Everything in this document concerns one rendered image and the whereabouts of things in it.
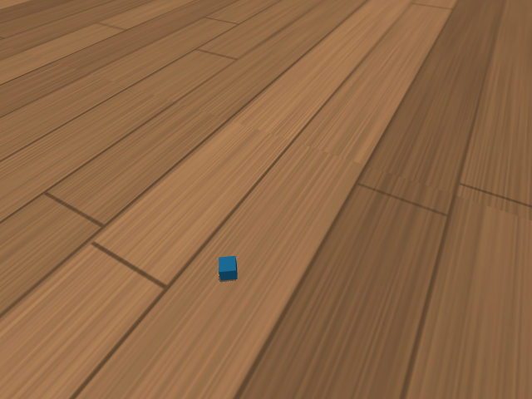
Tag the cube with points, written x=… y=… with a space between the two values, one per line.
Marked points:
x=228 y=268

